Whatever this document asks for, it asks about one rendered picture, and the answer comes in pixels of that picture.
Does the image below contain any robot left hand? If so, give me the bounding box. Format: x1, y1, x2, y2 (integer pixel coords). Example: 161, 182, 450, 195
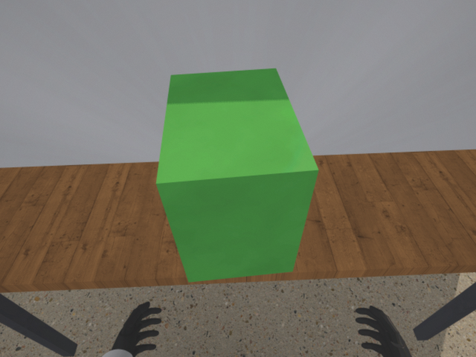
111, 301, 161, 357

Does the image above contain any table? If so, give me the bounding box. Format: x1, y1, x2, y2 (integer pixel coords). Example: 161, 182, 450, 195
0, 149, 476, 357

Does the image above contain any robot right hand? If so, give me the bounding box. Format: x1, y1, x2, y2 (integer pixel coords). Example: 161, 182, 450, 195
356, 306, 412, 357

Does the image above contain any carton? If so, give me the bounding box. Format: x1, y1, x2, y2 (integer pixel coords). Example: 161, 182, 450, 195
156, 68, 319, 282

